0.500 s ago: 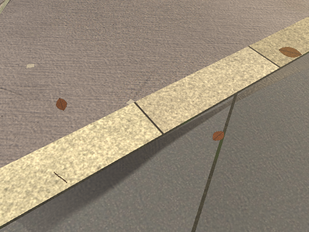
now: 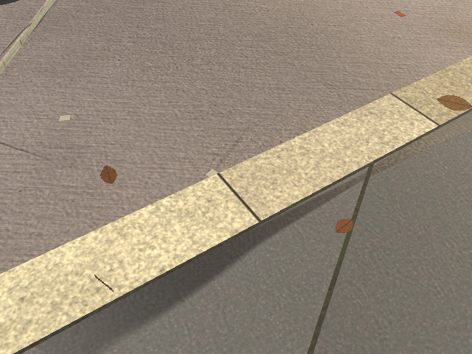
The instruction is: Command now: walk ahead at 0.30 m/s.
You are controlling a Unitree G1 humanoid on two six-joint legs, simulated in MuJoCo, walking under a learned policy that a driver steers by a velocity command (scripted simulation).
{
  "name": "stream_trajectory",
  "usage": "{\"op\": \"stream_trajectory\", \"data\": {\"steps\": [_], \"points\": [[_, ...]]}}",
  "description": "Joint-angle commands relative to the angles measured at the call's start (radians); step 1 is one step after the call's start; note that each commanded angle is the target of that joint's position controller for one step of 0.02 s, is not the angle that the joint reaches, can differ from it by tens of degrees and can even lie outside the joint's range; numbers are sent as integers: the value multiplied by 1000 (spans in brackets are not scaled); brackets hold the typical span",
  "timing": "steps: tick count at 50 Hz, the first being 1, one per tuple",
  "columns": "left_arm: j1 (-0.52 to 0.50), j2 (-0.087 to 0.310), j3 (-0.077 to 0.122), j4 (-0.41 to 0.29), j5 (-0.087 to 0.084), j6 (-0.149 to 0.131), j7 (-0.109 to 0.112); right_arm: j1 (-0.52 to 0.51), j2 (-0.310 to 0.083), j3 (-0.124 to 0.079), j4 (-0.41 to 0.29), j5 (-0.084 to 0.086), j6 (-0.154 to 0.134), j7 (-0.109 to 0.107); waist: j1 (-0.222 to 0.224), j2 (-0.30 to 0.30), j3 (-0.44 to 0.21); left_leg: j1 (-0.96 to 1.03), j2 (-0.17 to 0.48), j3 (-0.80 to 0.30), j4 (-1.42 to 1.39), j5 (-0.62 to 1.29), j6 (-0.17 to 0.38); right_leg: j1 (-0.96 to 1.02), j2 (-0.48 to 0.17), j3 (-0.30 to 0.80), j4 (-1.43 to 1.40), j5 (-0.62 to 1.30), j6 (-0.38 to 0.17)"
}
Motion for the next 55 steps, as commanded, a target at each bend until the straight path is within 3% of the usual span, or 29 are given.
{"op": "stream_trajectory", "data": {"steps": [1,3,4,5,6,7,8,9,11,14,17,20,23,26,28,29,30,31,32,33,34,36,37,40,45,50,52,54,55], "points": [[12,169,36,-44,-7,-30,-9,-115,-50,-2,-94,10,-59,21,-19,-156,253,-174,41,8,15,-23,31,-145,-294,382,-338,-174,-203],[-54,149,29,-75,-9,-25,-23,63,-77,-22,-32,14,-69,21,-109,-113,189,163,-6,34,-196,47,31,-267,-170,237,-206,39,-130],[-120,143,25,-109,-7,-32,-27,227,-145,-50,13,5,-70,18,-180,-18,122,369,63,-99,-261,94,52,-381,-85,140,19,268,-83],[-118,74,10,-152,-9,-45,-22,387,-264,-82,39,0,-70,21,-211,271,19,563,284,-480,-427,-12,159,-576,57,-31,404,193,-11],[-117,75,13,-158,-24,-61,-19,395,-200,-55,36,-25,-82,26,-186,254,-12,524,435,-753,-526,9,228,-651,77,99,673,-82,-22],[-105,97,23,-157,-42,-63,-26,280,-131,-28,4,-28,-90,24,-117,134,75,435,450,-648,-519,24,202,-701,19,167,772,-31,-59],[-95,89,24,-149,-41,-59,-32,182,-93,-13,-32,-21,-90,25,-77,89,105,370,396,-482,-530,33,155,-684,-31,162,764,73,-81],[-99,77,29,-146,-33,-55,-31,132,-88,-7,-45,-18,-88,28,-55,66,132,329,352,-361,-551,98,116,-674,-55,154,707,149,-89],[-102,99,51,-140,-23,-35,-36,133,-54,8,-41,-31,-80,25,-38,96,124,299,264,-150,-548,301,50,-612,-82,111,630,233,-87],[-163,61,52,-173,-18,-10,-51,188,-98,6,-31,-44,-77,7,-41,73,125,298,263,-55,-564,434,70,-665,-87,74,600,301,-53],[-303,53,42,-251,-15,-10,-57,165,-132,4,-54,-55,-72,-10,-51,61,164,274,268,12,-597,464,76,-717,-89,55,430,389,-29],[-424,45,29,-313,-4,-14,-77,195,-157,0,-65,-43,-67,-20,-79,61,177,279,274,91,-607,498,73,-681,-82,-27,272,467,-33],[-499,48,23,-363,-5,-15,-103,229,-171,-6,-66,-30,-56,-19,-84,54,188,358,296,150,-558,608,65,-664,-66,-81,174,439,-65],[-459,98,46,-390,-6,-14,-121,198,-214,-16,-93,-28,-41,-23,-14,117,97,419,313,203,-372,1120,42,-487,22,-165,146,335,-122],[-234,190,92,-348,-10,-7,-122,143,-251,-26,-126,-27,-27,-26,121,148,-50,360,304,209,-46,1275,21,-170,93,-174,102,311,-179],[-82,258,129,-310,-9,3,-103,124,-253,-24,-148,-25,-32,-23,201,102,-123,171,256,204,225,1061,-17,107,74,-74,34,321,-216],[-59,345,140,-303,-5,7,-83,214,-90,17,-193,-54,-55,0,83,-204,-206,-256,71,165,647,-5,-68,431,-199,429,4,244,-357],[-40,320,125,-326,17,-9,-85,179,-108,24,-238,-11,-109,16,90,-165,-390,-386,-20,-105,836,-165,-55,514,-341,869,-222,74,-469],[-65,252,107,-316,24,-25,-86,37,-184,0,-282,26,-135,20,115,-95,-243,-490,39,-153,817,-71,-22,427,-301,749,-282,96,-390],[-145,215,95,-328,13,-37,-88,5,-188,1,-302,25,-143,16,64,-21,-128,-476,86,-144,720,30,-5,262,-261,598,-287,190,-347],[-232,187,84,-350,13,-45,-93,12,-190,-7,-287,6,-137,5,9,60,-71,-405,123,-138,643,76,-12,101,-214,489,-295,300,-314],[-297,169,73,-375,23,-50,-90,69,-200,-22,-286,-15,-100,3,-57,47,-47,-274,166,-148,540,112,-34,-74,-157,375,-326,401,-292],[-292,177,74,-374,15,-51,-86,67,-189,-24,-296,-26,-87,2,-66,40,-33,-260,173,-136,488,121,-52,-119,-144,343,-339,435,-294],[-225,202,76,-353,14,-55,-64,-21,-161,-18,-332,-49,-64,-6,-43,6,2,-291,173,-93,332,251,-100,-183,-115,235,-363,542,-287],[-114,203,68,-316,8,-45,-45,-203,-133,-7,-380,-39,-75,2,44,-43,22,-303,125,-69,-31,561,-93,-113,-71,169,-350,474,-204],[-35,210,64,-276,9,-39,-42,-333,-144,-1,-431,-26,-93,34,96,-58,57,-374,98,-62,-170,537,-55,64,-144,231,-292,482,-202],[-7,216,65,-264,12,-28,-36,-364,-148,2,-453,-25,-102,49,97,-56,59,-414,83,-55,-197,456,-33,158,-183,257,-247,563,-204],[-23,232,68,-263,15,-18,-30,-326,-156,1,-449,-19,-106,59,69,-75,44,-364,65,-31,-218,381,-3,203,-202,238,-212,693,-185],[-44,241,69,-268,17,-16,-30,-275,-171,-5,-438,-17,-105,59,37,-89,12,-269,37,-7,-222,347,18,198,-192,210,-166,860,-170]]}}
Keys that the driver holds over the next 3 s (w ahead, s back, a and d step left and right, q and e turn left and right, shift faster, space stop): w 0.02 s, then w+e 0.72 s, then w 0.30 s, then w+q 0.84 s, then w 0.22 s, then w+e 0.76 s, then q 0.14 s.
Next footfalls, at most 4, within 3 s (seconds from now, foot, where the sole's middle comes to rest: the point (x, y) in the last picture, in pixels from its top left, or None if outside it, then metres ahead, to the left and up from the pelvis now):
0.58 right None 0.38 -0.17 -0.76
1.14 left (287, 290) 0.74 -0.12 -0.76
1.64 right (367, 246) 0.91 -0.40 -0.76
2.16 left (282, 183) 1.20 -0.13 -0.76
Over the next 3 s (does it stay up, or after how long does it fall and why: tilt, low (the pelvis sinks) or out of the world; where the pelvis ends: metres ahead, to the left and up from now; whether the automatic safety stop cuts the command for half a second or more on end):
stays up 1.45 -0.33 0.02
